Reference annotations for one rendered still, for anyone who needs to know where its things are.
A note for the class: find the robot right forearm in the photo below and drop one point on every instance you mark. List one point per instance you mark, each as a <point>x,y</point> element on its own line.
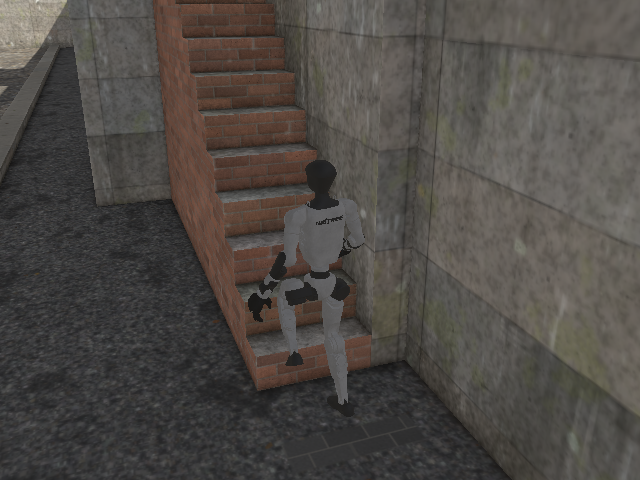
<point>347,246</point>

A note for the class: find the left robot upper arm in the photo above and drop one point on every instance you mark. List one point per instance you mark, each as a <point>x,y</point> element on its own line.
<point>293,220</point>

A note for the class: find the robot left foot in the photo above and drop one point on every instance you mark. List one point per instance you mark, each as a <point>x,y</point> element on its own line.
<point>294,360</point>

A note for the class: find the robot right hand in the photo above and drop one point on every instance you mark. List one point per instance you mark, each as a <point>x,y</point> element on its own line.
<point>342,253</point>

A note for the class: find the right robot upper arm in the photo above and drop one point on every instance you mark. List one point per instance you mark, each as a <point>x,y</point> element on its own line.
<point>356,238</point>

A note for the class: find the right robot shin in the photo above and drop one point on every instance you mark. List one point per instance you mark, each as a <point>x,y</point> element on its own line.
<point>338,369</point>

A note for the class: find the robot left hand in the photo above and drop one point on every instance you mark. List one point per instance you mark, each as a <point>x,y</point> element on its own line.
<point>255,304</point>

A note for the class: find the robot left forearm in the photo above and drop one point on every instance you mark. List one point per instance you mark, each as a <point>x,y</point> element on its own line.
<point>273,277</point>

